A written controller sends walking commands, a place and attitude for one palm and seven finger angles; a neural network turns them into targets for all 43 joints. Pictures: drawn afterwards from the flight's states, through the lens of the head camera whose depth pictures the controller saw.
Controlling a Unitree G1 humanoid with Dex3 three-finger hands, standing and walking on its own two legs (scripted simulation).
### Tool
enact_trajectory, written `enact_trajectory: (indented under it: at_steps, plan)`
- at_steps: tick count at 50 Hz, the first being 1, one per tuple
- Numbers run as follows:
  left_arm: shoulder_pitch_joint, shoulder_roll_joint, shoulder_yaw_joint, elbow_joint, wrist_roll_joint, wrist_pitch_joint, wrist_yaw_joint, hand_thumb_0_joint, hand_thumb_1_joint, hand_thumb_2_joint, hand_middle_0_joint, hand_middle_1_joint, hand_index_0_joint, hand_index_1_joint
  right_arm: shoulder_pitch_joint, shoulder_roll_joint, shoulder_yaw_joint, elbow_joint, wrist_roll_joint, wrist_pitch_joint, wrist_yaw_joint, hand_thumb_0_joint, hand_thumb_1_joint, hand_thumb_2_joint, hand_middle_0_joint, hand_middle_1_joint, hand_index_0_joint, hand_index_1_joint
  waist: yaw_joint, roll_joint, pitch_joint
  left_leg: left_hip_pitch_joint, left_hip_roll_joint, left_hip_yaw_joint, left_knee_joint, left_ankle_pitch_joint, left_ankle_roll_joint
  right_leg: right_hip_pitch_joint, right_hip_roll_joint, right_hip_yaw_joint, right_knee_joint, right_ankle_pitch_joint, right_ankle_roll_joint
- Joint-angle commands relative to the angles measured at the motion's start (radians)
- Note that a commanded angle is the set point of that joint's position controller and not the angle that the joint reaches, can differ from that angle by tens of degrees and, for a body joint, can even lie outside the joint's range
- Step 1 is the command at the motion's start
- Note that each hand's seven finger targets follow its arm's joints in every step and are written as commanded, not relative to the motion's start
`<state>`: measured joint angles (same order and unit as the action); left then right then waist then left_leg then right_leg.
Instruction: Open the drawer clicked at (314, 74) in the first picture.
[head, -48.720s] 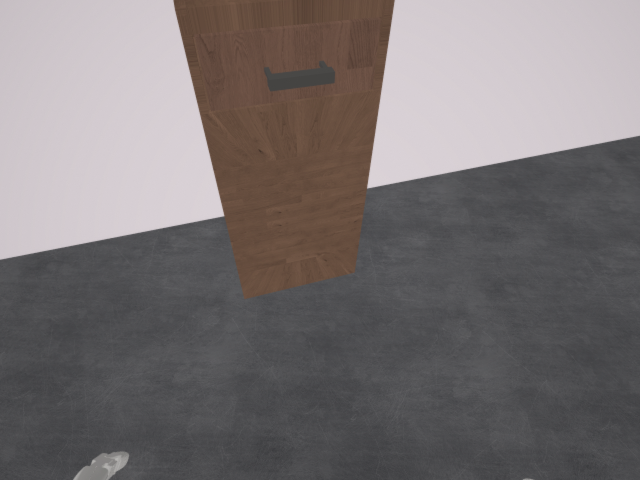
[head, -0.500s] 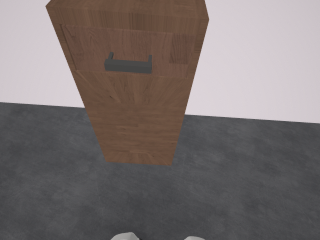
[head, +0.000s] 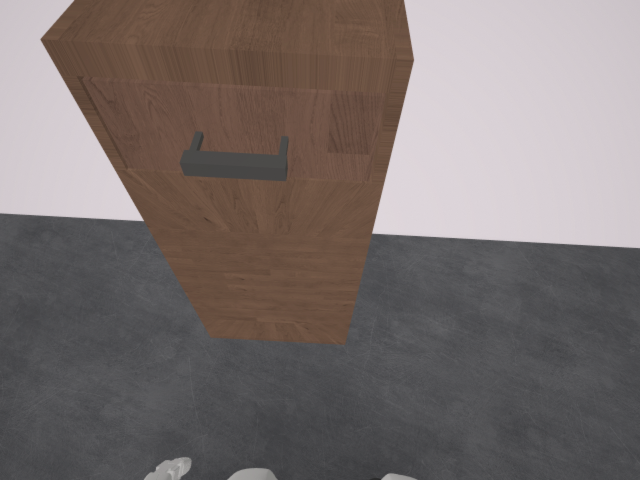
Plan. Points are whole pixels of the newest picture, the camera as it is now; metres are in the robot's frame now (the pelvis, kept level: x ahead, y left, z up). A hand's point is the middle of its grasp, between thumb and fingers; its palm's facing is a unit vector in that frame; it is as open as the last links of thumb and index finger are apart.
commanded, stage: come to a stop and stand still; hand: left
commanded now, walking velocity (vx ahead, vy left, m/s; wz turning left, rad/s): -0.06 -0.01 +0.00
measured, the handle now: (238, 153) +0.51 +0.14 +0.09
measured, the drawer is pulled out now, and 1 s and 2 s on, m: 0.00 0.00 0.00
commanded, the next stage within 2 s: none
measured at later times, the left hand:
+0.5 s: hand out of the picture +0.00 +0.20 -0.17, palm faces -0.02 -0.97 -0.25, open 7.4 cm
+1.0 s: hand out of the picture -0.03 +0.12 -0.17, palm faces +0.03 -0.98 -0.19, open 7.3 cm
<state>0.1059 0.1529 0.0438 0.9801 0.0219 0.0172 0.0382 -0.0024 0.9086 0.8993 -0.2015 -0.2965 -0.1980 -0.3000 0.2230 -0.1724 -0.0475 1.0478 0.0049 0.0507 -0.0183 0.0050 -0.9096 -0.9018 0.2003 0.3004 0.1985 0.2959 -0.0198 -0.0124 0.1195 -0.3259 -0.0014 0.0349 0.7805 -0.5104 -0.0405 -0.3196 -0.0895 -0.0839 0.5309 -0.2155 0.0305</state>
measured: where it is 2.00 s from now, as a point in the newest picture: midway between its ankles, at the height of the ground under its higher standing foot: outside the picture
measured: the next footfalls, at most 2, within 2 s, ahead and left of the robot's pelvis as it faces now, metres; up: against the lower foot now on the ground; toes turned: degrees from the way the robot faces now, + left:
right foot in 0.48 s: -0.03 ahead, -0.13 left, +0.00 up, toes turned -3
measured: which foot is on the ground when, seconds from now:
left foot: down 0.00-1.00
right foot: down 0.00-0.06, up 0.08-0.46, down 0.48-1.00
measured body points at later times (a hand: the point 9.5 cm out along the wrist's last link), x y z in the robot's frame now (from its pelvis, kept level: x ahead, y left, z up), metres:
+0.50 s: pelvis -0.03 -0.01 +0.00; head +0.01 -0.01 +0.45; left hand +0.00 +0.25 -0.15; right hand -0.01 -0.24 -0.15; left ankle -0.01 +0.11 -0.73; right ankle -0.07 -0.13 -0.74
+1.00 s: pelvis -0.02 -0.05 +0.01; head +0.01 -0.05 +0.46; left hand -0.03 +0.17 -0.15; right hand -0.06 -0.26 -0.15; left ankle -0.01 +0.11 -0.73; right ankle -0.07 -0.13 -0.73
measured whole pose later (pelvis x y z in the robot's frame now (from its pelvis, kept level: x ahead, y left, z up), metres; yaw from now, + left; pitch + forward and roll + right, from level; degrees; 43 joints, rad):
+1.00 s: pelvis -0.02 -0.05 +0.01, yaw +0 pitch -1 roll +0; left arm 0.28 0.13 0.01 1.12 0.00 0.00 0.04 0.00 0.92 0.90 -0.20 -0.30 -0.20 -0.30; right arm 0.31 -0.13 -0.01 1.16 -0.01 0.02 -0.03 0.00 -0.91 -0.90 0.20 0.30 0.20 0.30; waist -0.02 0.01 0.06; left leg -0.19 0.08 0.04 0.41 -0.20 -0.06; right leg -0.10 0.03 -0.07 0.39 -0.29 -0.05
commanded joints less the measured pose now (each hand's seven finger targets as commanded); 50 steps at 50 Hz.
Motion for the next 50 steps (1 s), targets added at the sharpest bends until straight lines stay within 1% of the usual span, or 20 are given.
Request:
enact_trajectory:
  at_steps: [1, 2, 3, 4, 5, 8, 9, 11, 14, 17, 21, 22, 24, 25, 26, 27, 29, 36, 40, 50]
  plan:
    - [0.068, 0.189, 0.051, -0.038, -0.012, 0.005, 0.009, 0.0, 0.9, 0.9, -0.2, -0.3, -0.2, -0.3, 0.189, -0.079, -0.017, -0.001, -0.013, -0.023, -0.005, 0.0, -0.9, -0.9, 0.2, 0.3, 0.2, 0.3, -0.02, -0.077, -0.219, 0.171, 0.067, -0.017, -0.376, 0.384, 0.008, 0.121, -0.152, 0.099, 0.037, 0.452, -0.102]
    - [0.097, 0.122, 0.041, -0.055, -0.019, 0.018, 0.006, 0.0, 0.9, 0.9, -0.2, -0.3, -0.2, -0.3, 0.165, -0.164, -0.031, -0.023, -0.026, -0.033, -0.007, 0.0, -0.9, -0.9, 0.2, 0.3, 0.2, 0.3, -0.001, 0.197, -0.194, 0.197, 0.266, -0.26, -0.468, 0.633, 0.085, -0.036, -0.015, 0.011, 0.136, 0.001, -0.023]
    - [0.08, 0.102, 0.03, -0.061, -0.019, 0.028, 0.007, 0.0, 0.9, 0.9, -0.2, -0.3, -0.2, -0.3, 0.124, -0.213, -0.043, -0.05, -0.035, -0.026, -0.019, 0.0, -0.9, -0.9, 0.2, 0.3, 0.2, 0.3, -0.009, 0.302, -0.154, 0.118, 0.377, -0.349, -0.496, 0.794, 0.189, -0.087, 0.065, 0.045, 0.311, -0.383, 0.002]
    - [0.087, 0.114, 0.031, -0.062, -0.011, 0.034, 0.008, 0.0, 0.9, 0.9, -0.2, -0.3, -0.2, -0.3, 0.092, -0.203, -0.036, -0.069, -0.038, -0.027, -0.023, 0.0, -0.9, -0.9, 0.2, 0.3, 0.2, 0.3, -0.003, 0.224, -0.152, 0.053, 0.385, -0.281, -0.474, 0.716, 0.233, -0.044, 0.055, 0.119, 0.429, -0.384, -0.015]
    - [0.072, 0.118, 0.035, -0.05, -0.006, 0.042, 0.004, 0.0, 0.9, 0.9, -0.2, -0.3, -0.2, -0.3, 0.062, -0.171, -0.026, -0.074, -0.036, -0.037, -0.028, 0.0, -0.9, -0.9, 0.2, 0.3, 0.2, 0.3, 0.001, 0.197, -0.11, 0.014, 0.34, -0.25, -0.506, 0.626, 0.224, -0.075, 0.067, 0.144, 0.487, -0.335, -0.017]
    - [0.113, 0.11, 0.035, -0.012, -0.004, 0.036, -0.01, 0.0, 0.9, 0.9, -0.2, -0.3, -0.2, -0.3, 0.017, -0.146, -0.009, -0.082, -0.037, -0.046, -0.043, 0.0, -0.9, -0.9, 0.2, 0.3, 0.2, 0.3, 0.028, 0.153, -0.062, 0.096, 0.28, -0.192, -0.483, 0.621, 0.191, -0.157, 0.07, 0.158, 0.514, -0.212, -0.001]
    - [0.134, 0.109, 0.031, -0.001, -0.004, 0.029, -0.014, 0.0, 0.9, 0.9, -0.2, -0.3, -0.2, -0.3, 0.025, -0.141, -0.006, -0.078, -0.034, -0.052, -0.044, 0.0, -0.9, -0.9, 0.2, 0.3, 0.2, 0.3, 0.029, 0.105, -0.092, 0.16, 0.279, -0.18, -0.473, 0.65, 0.188, -0.16, 0.068, 0.144, 0.475, -0.194, 0.005]
    - [0.138, 0.108, 0.023, 0.001, -0.005, 0.023, -0.017, 0.0, 0.9, 0.9, -0.2, -0.3, -0.2, -0.3, 0.067, -0.152, -0.012, -0.064, -0.031, -0.057, -0.045, 0.0, -0.9, -0.9, 0.2, 0.3, 0.2, 0.3, 0.009, 0.119, -0.146, 0.267, 0.284, -0.177, -0.469, 0.703, 0.183, -0.161, 0.068, 0.128, 0.407, -0.185, 0.015]
    - [0.12, 0.118, 0.018, -0.013, -0.002, 0.023, -0.022, 0.0, 0.9, 0.9, -0.2, -0.3, -0.2, -0.3, 0.105, -0.163, -0.023, -0.046, -0.03, -0.055, -0.047, 0.0, -0.9, -0.9, 0.2, 0.3, 0.2, 0.3, -0.018, 0.147, -0.155, 0.336, 0.321, -0.186, -0.451, 0.78, 0.2, -0.158, 0.058, 0.112, 0.319, -0.216, 0.013]
    - [0.109, 0.109, 0.01, -0.021, -0.002, 0.023, -0.027, 0.0, 0.9, 0.9, -0.2, -0.3, -0.2, -0.3, 0.122, -0.189, -0.033, -0.036, -0.032, -0.049, -0.043, 0.0, -0.9, -0.9, 0.2, 0.3, 0.2, 0.3, -0.034, 0.155, -0.175, 0.339, 0.333, -0.191, -0.435, 0.826, 0.207, -0.09, 0.058, 0.082, 0.204, -0.258, 0.002]
    - [0.204, 0.104, 0.008, 0.018, -0.005, 0.014, -0.026, 0.0, 0.9, 0.9, -0.2, -0.3, -0.2, -0.3, 0.079, -0.18, -0.03, -0.03, -0.023, -0.048, -0.034, 0.0, -0.9, -0.9, 0.2, 0.3, 0.2, 0.3, 0.006, 0.138, -0.176, 0.219, 0.264, -0.136, -0.408, 0.692, 0.153, 0.11, 0.07, 0.042, -0.052, -0.066, -0.016]
    - [0.232, 0.113, 0.009, 0.03, -0.003, 0.008, -0.023, 0.0, 0.9, 0.9, -0.2, -0.3, -0.2, -0.3, 0.067, -0.167, -0.027, -0.03, -0.017, -0.048, -0.03, 0.0, -0.9, -0.9, 0.2, 0.3, 0.2, 0.3, 0.021, 0.099, -0.164, 0.16, 0.227, -0.111, -0.384, 0.583, 0.12, 0.175, 0.056, 0.06, -0.146, 0.037, -0.021]
    - [0.204, 0.175, 0.009, 0.037, 0.0, -0.008, -0.013, 0.0, 0.9, 0.9, -0.2, -0.3, -0.2, -0.3, 0.063, -0.09, -0.01, -0.029, -0.006, -0.046, -0.016, 0.0, -0.9, -0.9, 0.2, 0.3, 0.2, 0.3, 0.001, -0.098, -0.13, 0.069, 0.106, -0.019, -0.348, 0.299, 0.041, 0.189, -0.096, 0.226, -0.23, 0.09, -0.083]
    - [0.173, 0.192, 0.002, 0.036, -0.003, -0.01, -0.013, 0.0, 0.9, 0.9, -0.2, -0.3, -0.2, -0.3, 0.062, -0.07, 0.001, -0.021, -0.01, -0.043, -0.008, 0.0, -0.9, -0.9, 0.2, 0.3, 0.2, 0.3, -0.011, -0.117, -0.087, 0.115, 0.072, 0.001, -0.34, 0.238, 0.03, 0.083, -0.138, 0.232, -0.256, 0.006, -0.11]
    - [0.152, 0.192, -0.005, 0.032, -0.004, -0.009, -0.014, 0.0, 0.9, 0.9, -0.2, -0.3, -0.2, -0.3, 0.078, -0.061, 0.003, -0.006, -0.014, -0.043, -0.001, 0.0, -0.9, -0.9, 0.2, 0.3, 0.2, 0.3, -0.022, -0.047, -0.075, 0.171, 0.063, -0.008, -0.348, 0.288, 0.034, 0.02, -0.124, 0.211, -0.245, -0.058, -0.106]
    - [0.162, 0.166, -0.006, 0.045, -0.007, -0.019, -0.011, 0.0, 0.9, 0.9, -0.2, -0.3, -0.2, -0.3, 0.08, -0.057, 0.007, 0.012, -0.022, -0.042, -0.005, 0.0, -0.9, -0.9, 0.2, 0.3, 0.2, 0.3, -0.013, -0.122, -0.089, 0.186, 0.081, -0.006, -0.34, 0.351, 0.037, 0.042, -0.069, 0.192, -0.228, 0.022, -0.092]
    - [0.174, 0.145, -0.015, 0.062, -0.013, -0.026, -0.004, 0.0, 0.9, 0.9, -0.2, -0.3, -0.2, -0.3, 0.086, -0.066, 0.008, 0.032, -0.019, -0.043, -0.006, 0.0, -0.9, -0.9, 0.2, 0.3, 0.2, 0.3, -0.006, -0.139, -0.071, 0.19, 0.096, -0.017, -0.36, 0.374, 0.038, 0.067, -0.052, 0.163, -0.232, 0.069, -0.08]
    - [0.197, 0.124, -0.016, 0.084, -0.02, -0.025, 0.0, 0.0, 0.9, 0.9, -0.2, -0.3, -0.2, -0.3, 0.122, -0.051, 0.023, 0.086, -0.022, -0.04, -0.011, 0.0, -0.9, -0.9, 0.2, 0.3, 0.2, 0.3, 0.004, 0.001, 0.001, 0.157, 0.108, -0.023, -0.4, 0.377, 0.03, 0.083, -0.033, 0.157, -0.261, -0.01, -0.073]
    - [0.207, 0.115, -0.016, 0.09, -0.02, -0.026, 0.001, 0.0, 0.9, 0.9, -0.2, -0.3, -0.2, -0.3, 0.138, -0.04, 0.024, 0.092, -0.023, -0.036, -0.014, 0.0, -0.9, -0.9, 0.2, 0.3, 0.2, 0.3, 0.003, -0.01, 0.003, 0.16, 0.107, -0.021, -0.398, 0.36, 0.029, 0.082, -0.03, 0.16, -0.284, -0.049, -0.075]
    - [0.244, 0.083, -0.015, 0.108, -0.02, -0.033, 0.007, 0.0, 0.9, 0.9, -0.2, -0.3, -0.2, -0.3, 0.149, -0.036, 0.025, 0.09, -0.019, -0.045, -0.025, 0.0, -0.9, -0.9, 0.2, 0.3, 0.2, 0.3, 0.006, -0.017, -0.045, 0.182, 0.118, -0.021, -0.39, 0.448, 0.032, 0.147, -0.023, 0.124, -0.235, 0.18, -0.071]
